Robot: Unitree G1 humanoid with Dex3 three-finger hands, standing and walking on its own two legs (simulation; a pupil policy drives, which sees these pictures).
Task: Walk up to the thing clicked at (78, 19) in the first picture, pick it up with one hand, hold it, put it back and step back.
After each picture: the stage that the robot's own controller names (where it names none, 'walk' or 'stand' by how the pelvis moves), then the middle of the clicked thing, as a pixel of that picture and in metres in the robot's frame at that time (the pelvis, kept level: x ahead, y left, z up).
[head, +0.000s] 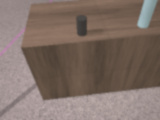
stand; (81, 26) +0.85 +0.01 -0.07
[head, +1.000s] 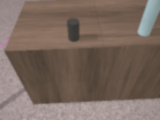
rise first; (73, 30) +0.75 +0.09 -0.04
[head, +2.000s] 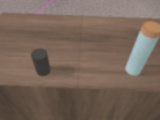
stand; (41, 62) +0.50 +0.21 -0.04
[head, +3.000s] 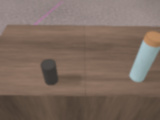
stand; (50, 72) +0.49 +0.17 -0.07
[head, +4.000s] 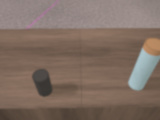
stand; (43, 83) +0.43 +0.19 -0.07
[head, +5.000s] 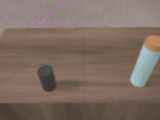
stand; (47, 79) +0.45 +0.18 -0.07
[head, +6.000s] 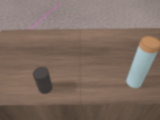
stand; (43, 80) +0.45 +0.20 -0.07
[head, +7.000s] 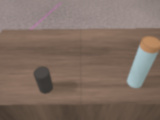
stand; (43, 80) +0.45 +0.19 -0.07
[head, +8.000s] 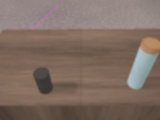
stand; (43, 81) +0.45 +0.20 -0.07
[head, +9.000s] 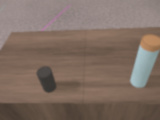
rise first; (47, 79) +0.45 +0.22 -0.07
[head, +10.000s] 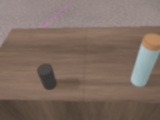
go down; (47, 77) +0.46 +0.22 -0.07
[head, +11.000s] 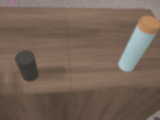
go down; (27, 66) +0.46 +0.20 -0.03
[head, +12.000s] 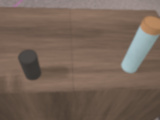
approach; (30, 65) +0.46 +0.20 -0.02
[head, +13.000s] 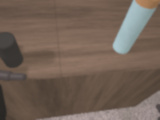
close; (9, 51) +0.48 +0.22 +0.02
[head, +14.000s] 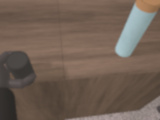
lift; (22, 69) +0.41 +0.18 +0.01
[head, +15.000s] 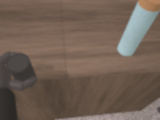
lift; (23, 71) +0.40 +0.18 +0.02
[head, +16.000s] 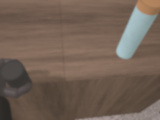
lift; (17, 78) +0.38 +0.20 +0.01
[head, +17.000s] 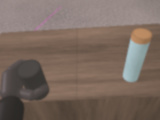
hold; (34, 80) +0.32 +0.16 +0.13
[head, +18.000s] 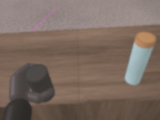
crouch; (41, 84) +0.32 +0.15 +0.10
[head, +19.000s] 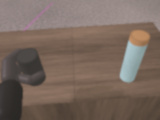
crouch; (32, 67) +0.38 +0.17 +0.11
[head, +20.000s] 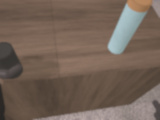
lower; (7, 61) +0.44 +0.21 +0.01
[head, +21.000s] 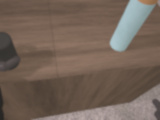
lower; (4, 52) +0.46 +0.21 +0.03
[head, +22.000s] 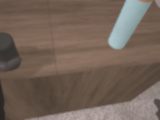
lower; (6, 52) +0.46 +0.20 +0.03
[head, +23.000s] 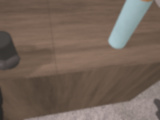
lower; (4, 51) +0.47 +0.20 +0.03
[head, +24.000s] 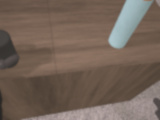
rest; (3, 50) +0.47 +0.21 +0.03
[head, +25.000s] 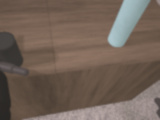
withdraw; (8, 52) +0.46 +0.19 +0.03
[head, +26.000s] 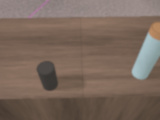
sink last; (48, 76) +0.42 +0.16 -0.02
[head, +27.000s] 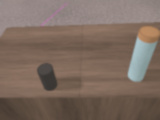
stand; (47, 77) +0.45 +0.20 -0.04
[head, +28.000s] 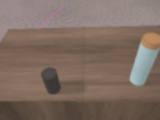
stand; (51, 81) +0.44 +0.18 -0.07
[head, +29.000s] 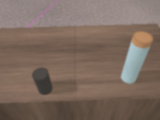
stand; (43, 81) +0.44 +0.20 -0.07
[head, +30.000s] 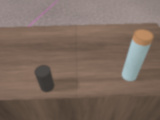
stand; (45, 79) +0.45 +0.19 -0.07
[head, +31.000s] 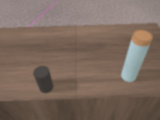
stand; (44, 80) +0.45 +0.19 -0.07
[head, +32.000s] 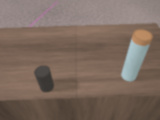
stand; (44, 79) +0.45 +0.19 -0.07
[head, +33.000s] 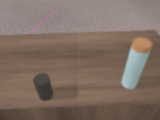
walk; (43, 87) +0.43 +0.19 -0.07
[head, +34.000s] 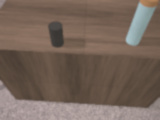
walk; (56, 35) +0.65 +0.14 -0.05
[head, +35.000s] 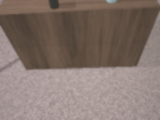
walk; out of the picture +1.02 +0.24 -0.04
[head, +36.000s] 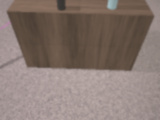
stand; (61, 1) +1.15 +0.15 -0.05
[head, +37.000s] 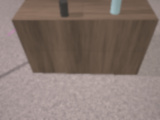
stand; (63, 8) +1.12 +0.15 -0.07
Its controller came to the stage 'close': yes
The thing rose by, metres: 0.19
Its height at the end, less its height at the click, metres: +0.00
